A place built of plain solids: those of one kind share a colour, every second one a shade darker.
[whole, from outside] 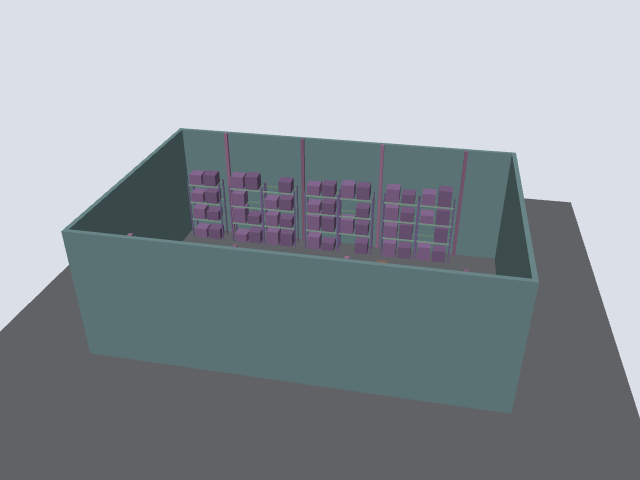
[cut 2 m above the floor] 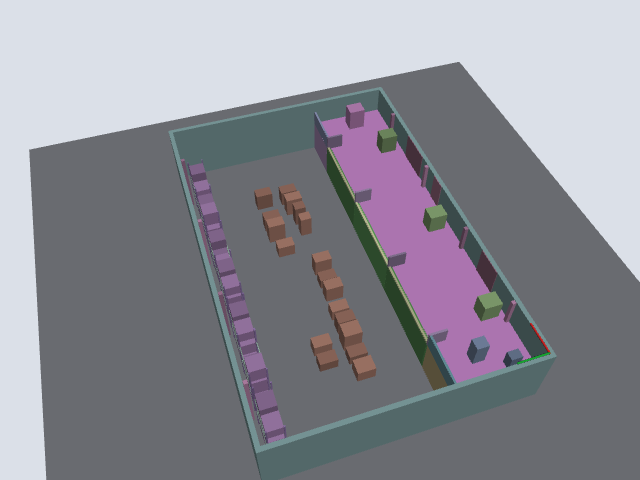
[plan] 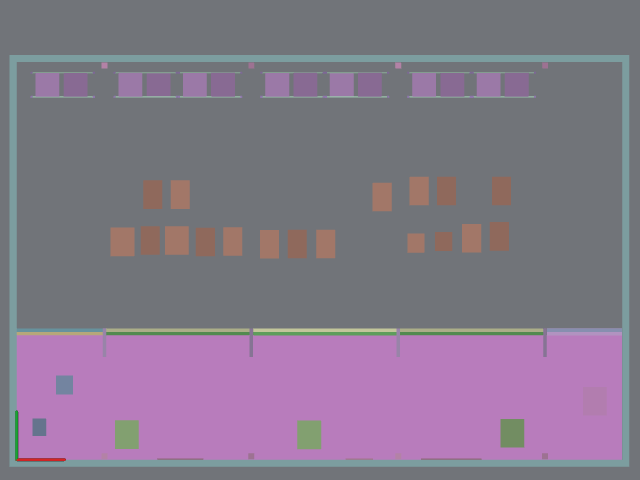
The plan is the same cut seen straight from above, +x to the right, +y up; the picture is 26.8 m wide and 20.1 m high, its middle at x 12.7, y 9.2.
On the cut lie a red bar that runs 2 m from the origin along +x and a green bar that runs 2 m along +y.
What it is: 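A goods hall 25.4 x 16.6 m, 8.9 m high, with one raised deck 2.60 m over the floor along its south wall; three loading bays of 6 m between partitions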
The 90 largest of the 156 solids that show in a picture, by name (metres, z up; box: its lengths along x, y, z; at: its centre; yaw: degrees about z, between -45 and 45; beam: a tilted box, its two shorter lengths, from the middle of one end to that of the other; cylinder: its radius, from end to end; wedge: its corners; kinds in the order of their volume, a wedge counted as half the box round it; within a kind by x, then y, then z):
{
 "deck_inner_1": {"box": [25.35, 5.21, 2.65], "at": [12.68, 2.6, 1.27]},
 "wall_1": {"box": [0.3, 17.25, 8.95], "at": [-0.15, 8.32, 4.42]},
 "wall_2": {"box": [25.95, 0.3, 8.95], "at": [12.68, -0.15, 4.42]},
 "wall_3": {"box": [25.95, 0.3, 8.95], "at": [12.68, 16.8, 4.42]},
 "wall_4": {"box": [0.3, 17.25, 8.95], "at": [25.5, 8.32, 4.42]},
 "rack_load_1": {"box": [1.0, 1.0, 0.82], "at": [1.28, 15.7, 0.41]},
 "rack_load_2": {"box": [1.0, 1.0, 0.94], "at": [1.28, 15.7, 2.22]},
 "rack_load_3": {"box": [1.0, 1.0, 0.79], "at": [1.28, 15.7, 3.7]},
 "rack_load_4": {"box": [1.0, 1.0, 0.84], "at": [1.28, 15.7, 5.27]},
 "rack_load_5": {"box": [1.0, 1.0, 0.89], "at": [2.46, 15.7, 0.45]},
 "rack_load_6": {"box": [1.0, 1.0, 0.78], "at": [2.46, 15.7, 2.14]},
 "rack_load_7": {"box": [1.0, 1.0, 0.99], "at": [2.46, 15.7, 3.8]},
 "rack_load_8": {"box": [1.0, 1.0, 0.94], "at": [2.46, 15.7, 5.32]},
 "rack_load_9": {"box": [1.0, 1.0, 0.68], "at": [4.76, 15.7, 0.34]},
 "rack_load_10": {"box": [1.0, 1.0, 1.29], "at": [4.76, 15.7, 2.4]},
 "rack_load_11": {"box": [1.0, 1.0, 1.09], "at": [4.76, 15.7, 3.85]},
 "rack_load_12": {"box": [1.0, 1.0, 0.99], "at": [4.76, 15.7, 5.35]},
 "rack_load_13": {"box": [1.0, 1.0, 0.99], "at": [5.94, 15.7, 0.5]},
 "rack_load_14": {"box": [1.0, 1.0, 0.74], "at": [5.94, 15.7, 2.12]},
 "rack_load_15": {"box": [1.0, 1.0, 1.09], "at": [5.94, 15.7, 5.4]},
 "rack_load_16": {"box": [1.0, 1.0, 1.19], "at": [7.46, 15.7, 0.6]},
 "rack_load_17": {"box": [1.0, 1.0, 0.99], "at": [7.46, 15.7, 2.25]},
 "rack_load_18": {"box": [1.0, 1.0, 0.79], "at": [7.46, 15.7, 3.7]},
 "rack_load_19": {"box": [1.0, 1.0, 1.14], "at": [8.64, 15.7, 0.57]},
 "rack_load_20": {"box": [1.0, 1.0, 0.74], "at": [8.64, 15.7, 2.12]},
 "rack_load_21": {"box": [1.0, 1.0, 0.94], "at": [8.64, 15.7, 3.77]},
 "rack_load_22": {"box": [1.0, 1.0, 0.89], "at": [8.64, 15.7, 5.3]},
 "rack_load_23": {"box": [1.0, 1.0, 1.12], "at": [10.91, 15.7, 0.56]},
 "rack_load_24": {"box": [1.0, 1.0, 1.24], "at": [10.91, 15.7, 2.37]},
 "rack_load_25": {"box": [1.0, 1.0, 0.74], "at": [10.91, 15.7, 3.67]},
 "rack_load_26": {"box": [1.0, 1.0, 0.79], "at": [10.91, 15.7, 5.25]},
 "rack_load_27": {"box": [1.0, 1.0, 0.69], "at": [12.09, 15.7, 0.35]},
 "rack_load_28": {"box": [1.0, 1.0, 1.19], "at": [12.09, 15.7, 2.35]},
 "rack_load_29": {"box": [1.0, 1.0, 0.94], "at": [12.09, 15.7, 3.77]},
 "rack_load_30": {"box": [1.0, 1.0, 0.94], "at": [12.09, 15.7, 5.32]},
 "rack_load_31": {"box": [1.0, 1.0, 1.19], "at": [13.61, 15.7, 2.35]},
 "rack_load_32": {"box": [1.0, 1.0, 1.09], "at": [13.61, 15.7, 5.4]},
 "rack_load_33": {"box": [1.0, 1.0, 0.99], "at": [14.79, 15.7, 0.5]},
 "rack_load_34": {"box": [1.0, 1.0, 0.92], "at": [14.79, 15.7, 2.21]},
 "rack_load_35": {"box": [1.0, 1.0, 0.79], "at": [14.79, 15.7, 3.7]},
 "rack_load_36": {"box": [1.0, 1.0, 1.04], "at": [14.79, 15.7, 5.37]},
 "rack_load_37": {"box": [1.0, 1.0, 1.24], "at": [17.06, 15.7, 0.62]},
 "rack_load_38": {"box": [1.0, 1.0, 1.04], "at": [17.06, 15.7, 2.27]},
 "rack_load_39": {"box": [1.0, 1.0, 1.09], "at": [17.06, 15.7, 3.85]},
 "rack_load_40": {"box": [1.0, 1.0, 1.09], "at": [17.06, 15.7, 5.4]},
 "rack_load_41": {"box": [1.0, 1.0, 0.98], "at": [18.24, 15.7, 0.49]},
 "rack_load_42": {"box": [1.0, 1.0, 1.24], "at": [18.24, 15.7, 2.37]},
 "rack_load_43": {"box": [1.0, 1.0, 0.79], "at": [18.24, 15.7, 3.7]},
 "rack_load_44": {"box": [1.0, 1.0, 0.74], "at": [18.24, 15.7, 5.22]},
 "rack_load_45": {"box": [1.0, 1.0, 1.19], "at": [19.76, 15.7, 0.6]},
 "rack_load_46": {"box": [1.0, 1.0, 0.69], "at": [19.76, 15.7, 3.65]},
 "rack_load_47": {"box": [1.0, 1.0, 0.94], "at": [19.76, 15.7, 5.32]},
 "rack_load_48": {"box": [1.0, 1.0, 0.98], "at": [20.94, 15.7, 0.49]},
 "rack_load_49": {"box": [1.0, 1.0, 1.24], "at": [20.94, 15.7, 2.37]},
 "rack_load_50": {"box": [1.0, 1.0, 1.24], "at": [20.94, 15.7, 3.92]},
 "rack_load_51": {"box": [1.0, 1.0, 1.29], "at": [20.94, 15.7, 5.5]},
 "below_1": {"box": [1.0, 1.2, 0.98], "at": [4.43, 9.12, 0.49]},
 "below_2": {"box": [0.8, 1.2, 0.85], "at": [5.59, 9.18, 0.42]},
 "below_3": {"box": [0.8, 1.2, 0.84], "at": [5.7, 11.1, 0.42]},
 "below_4": {"box": [1.0, 1.2, 1.7], "at": [6.71, 9.18, 0.85]},
 "below_5": {"box": [0.8, 1.2, 0.99], "at": [6.85, 11.1, 0.5]},
 "below_6": {"box": [0.8, 1.2, 1.3], "at": [7.9, 9.12, 0.65]},
 "below_7": {"box": [0.8, 1.2, 0.95], "at": [9.05, 9.14, 0.47]},
 "below_8": {"box": [0.8, 1.2, 1.35], "at": [10.59, 9.02, 0.68]},
 "below_9": {"box": [0.8, 1.2, 0.85], "at": [11.75, 9.03, 0.42]},
 "below_10": {"box": [0.8, 1.2, 1.45], "at": [12.94, 9.03, 0.72]},
 "below_11": {"box": [0.8, 1.2, 0.99], "at": [15.3, 11.0, 0.5]},
 "below_12": {"box": [0.72, 0.8, 1.67], "at": [16.72, 9.07, 0.83]},
 "below_13": {"box": [0.8, 1.2, 1.67], "at": [16.85, 11.25, 0.83]},
 "below_14": {"box": [0.72, 0.8, 1.67], "at": [17.88, 9.14, 0.83]},
 "below_15": {"box": [0.8, 1.2, 1.24], "at": [18.0, 11.25, 0.62]},
 "below_16": {"box": [0.8, 1.2, 1.53], "at": [19.05, 9.27, 0.77]},
 "below_17": {"box": [0.8, 1.2, 1.25], "at": [20.21, 9.35, 0.62]},
 "below_18": {"box": [0.8, 1.2, 1.39], "at": [20.3, 11.25, 0.7]},
 "strip_1": {"box": [6.0, 0.3, 2.65], "at": [6.75, 5.35, 1.27]},
 "strip_2": {"box": [6.0, 0.3, 2.65], "at": [12.9, 5.35, 1.27]},
 "strip_3": {"box": [6.0, 0.3, 2.65], "at": [19.05, 5.35, 1.27]},
 "back_1": {"box": [1.0, 1.2, 1.35], "at": [4.61, 1.05, 3.27]},
 "back_2": {"box": [1.0, 1.2, 1.4], "at": [12.25, 1.04, 3.3]},
 "back_3": {"box": [1.0, 1.2, 1.45], "at": [20.76, 1.11, 3.33]},
 "strip_endw_1": {"box": [3.6, 0.3, 2.65], "at": [1.8, 5.35, 1.27]},
 "column_1": {"box": [0.25, 0.25, 8.9], "at": [3.67, 0.14, 4.45]},
 "column_2": {"box": [0.25, 0.25, 8.9], "at": [3.67, 16.5, 4.45]},
 "column_3": {"box": [0.25, 0.25, 8.9], "at": [9.82, 0.14, 4.45]},
 "column_4": {"box": [0.25, 0.25, 8.9], "at": [9.82, 16.5, 4.45]},
 "column_5": {"box": [0.25, 0.25, 8.9], "at": [15.97, 0.14, 4.45]},
 "strip_ende_1": {"box": [3.15, 0.3, 2.65], "at": [23.77, 5.35, 1.27]},
 "ende_1": {"box": [1.0, 1.2, 1.65], "at": [24.21, 2.45, 3.42]},
 "endw_1": {"box": [0.72, 0.8, 1.65], "at": [2.0, 3.13, 3.42]},
 "end_face_endw_1": {"box": [3.6, 0.15, 1.1], "at": [1.8, 5.42, 3.15]}
}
